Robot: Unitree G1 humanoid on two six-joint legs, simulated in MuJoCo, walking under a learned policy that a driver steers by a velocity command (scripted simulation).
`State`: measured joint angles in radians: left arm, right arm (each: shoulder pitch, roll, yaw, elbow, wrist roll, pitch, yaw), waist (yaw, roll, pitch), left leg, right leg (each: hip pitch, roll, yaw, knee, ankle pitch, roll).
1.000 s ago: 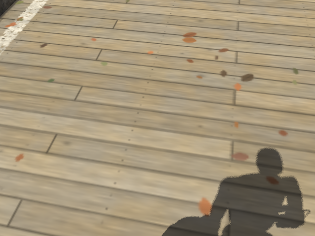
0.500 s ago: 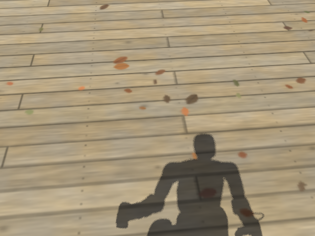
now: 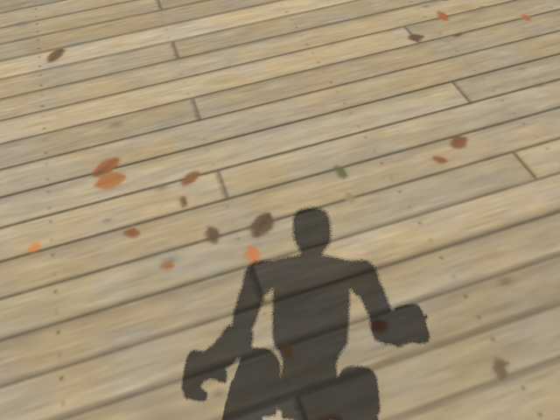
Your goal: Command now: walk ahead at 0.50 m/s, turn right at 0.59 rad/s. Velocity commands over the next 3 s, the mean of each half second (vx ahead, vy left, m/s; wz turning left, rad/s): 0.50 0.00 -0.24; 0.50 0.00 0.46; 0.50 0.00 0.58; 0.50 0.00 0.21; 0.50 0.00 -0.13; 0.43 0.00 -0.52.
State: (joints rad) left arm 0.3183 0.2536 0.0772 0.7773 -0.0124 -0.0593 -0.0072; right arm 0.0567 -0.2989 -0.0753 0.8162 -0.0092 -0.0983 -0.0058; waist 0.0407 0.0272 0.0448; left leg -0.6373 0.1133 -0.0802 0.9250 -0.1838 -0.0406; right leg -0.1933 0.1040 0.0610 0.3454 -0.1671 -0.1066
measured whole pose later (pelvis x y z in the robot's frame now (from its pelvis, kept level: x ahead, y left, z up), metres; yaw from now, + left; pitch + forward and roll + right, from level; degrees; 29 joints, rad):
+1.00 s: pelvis +0.52 +0.00 +0.00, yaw +12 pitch +1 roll -2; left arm 0.33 0.28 0.08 0.81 0.01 -0.09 0.00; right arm 0.18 -0.32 -0.08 0.70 0.02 -0.03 0.02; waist 0.06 0.05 0.02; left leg -0.70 0.10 -0.06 0.92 -0.11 -0.01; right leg -0.06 0.02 -0.13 0.26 -0.23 -0.02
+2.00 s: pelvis +1.03 +0.22 +0.00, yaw +34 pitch +2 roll -1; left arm 0.37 0.27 0.04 0.82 -0.01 -0.08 -0.02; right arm 0.16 -0.29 -0.05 0.68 0.01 -0.06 0.01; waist 0.07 0.04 0.02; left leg -0.64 0.09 -0.05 0.79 -0.12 -0.01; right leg -0.10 0.06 -0.02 0.27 -0.20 -0.05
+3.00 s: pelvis +1.49 +0.50 +0.00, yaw +11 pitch +2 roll +1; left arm 0.26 0.29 0.07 0.70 -0.01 -0.02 0.00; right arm 0.09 -0.31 -0.05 0.70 -0.02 -0.08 -0.01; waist 0.04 0.02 0.07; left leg -0.65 0.08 -0.09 0.92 -0.25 -0.07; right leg -0.25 0.11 0.08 0.39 -0.17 -0.09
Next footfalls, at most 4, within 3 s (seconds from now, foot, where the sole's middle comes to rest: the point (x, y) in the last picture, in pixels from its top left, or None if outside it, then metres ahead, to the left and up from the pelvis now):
0.24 left None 0.33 0.14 -0.78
0.70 right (364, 393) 0.53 -0.11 -0.78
1.20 left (239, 305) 0.76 0.21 -0.78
1.68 right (269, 207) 1.09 0.14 -0.78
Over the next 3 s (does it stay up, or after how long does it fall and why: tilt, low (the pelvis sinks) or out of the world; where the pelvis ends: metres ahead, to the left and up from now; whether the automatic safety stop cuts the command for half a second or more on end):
stays up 1.49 0.50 0.00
